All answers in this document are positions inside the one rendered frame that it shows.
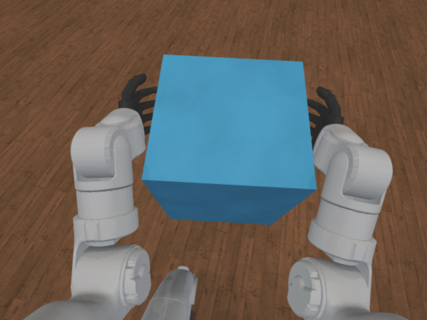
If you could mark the right robot forearm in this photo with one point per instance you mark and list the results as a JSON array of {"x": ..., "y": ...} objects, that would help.
[{"x": 357, "y": 177}]

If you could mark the robot left thigh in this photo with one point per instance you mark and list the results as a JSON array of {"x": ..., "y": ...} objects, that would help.
[{"x": 173, "y": 297}]

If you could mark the robot left hand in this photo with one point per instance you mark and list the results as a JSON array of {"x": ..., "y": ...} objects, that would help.
[{"x": 130, "y": 98}]

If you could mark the robot right upper arm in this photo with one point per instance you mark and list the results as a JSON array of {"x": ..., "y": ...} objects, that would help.
[{"x": 322, "y": 289}]

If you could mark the left robot forearm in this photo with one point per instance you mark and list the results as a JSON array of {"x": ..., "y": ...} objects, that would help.
[{"x": 102, "y": 166}]

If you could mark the robot left upper arm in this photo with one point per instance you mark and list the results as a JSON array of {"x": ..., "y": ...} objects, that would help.
[{"x": 107, "y": 282}]

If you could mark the carton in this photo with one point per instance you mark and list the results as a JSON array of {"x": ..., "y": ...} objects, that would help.
[{"x": 230, "y": 139}]

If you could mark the robot right hand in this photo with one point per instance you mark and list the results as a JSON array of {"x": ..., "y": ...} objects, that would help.
[{"x": 328, "y": 116}]

